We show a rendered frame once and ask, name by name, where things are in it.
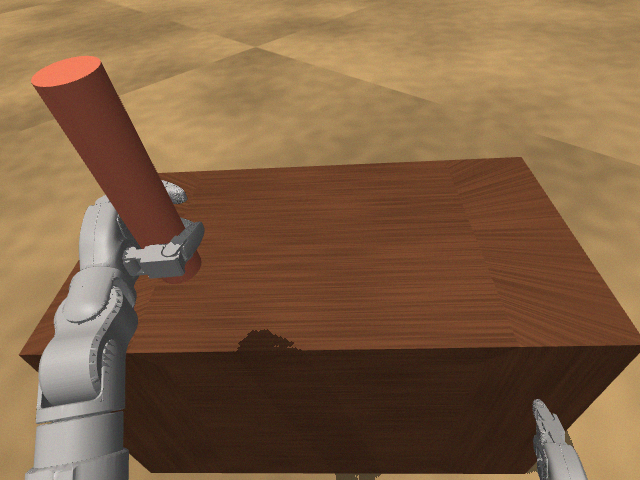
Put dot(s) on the right robot hand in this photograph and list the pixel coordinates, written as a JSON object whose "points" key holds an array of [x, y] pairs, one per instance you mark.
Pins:
{"points": [[555, 459]]}

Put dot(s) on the left robot hand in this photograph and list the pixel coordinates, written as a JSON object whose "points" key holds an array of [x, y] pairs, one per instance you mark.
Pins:
{"points": [[106, 241]]}

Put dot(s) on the left robot arm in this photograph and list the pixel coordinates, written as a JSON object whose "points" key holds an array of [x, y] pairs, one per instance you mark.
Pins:
{"points": [[82, 379]]}

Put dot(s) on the can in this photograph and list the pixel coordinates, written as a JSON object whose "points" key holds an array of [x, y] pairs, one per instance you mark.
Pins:
{"points": [[81, 97]]}

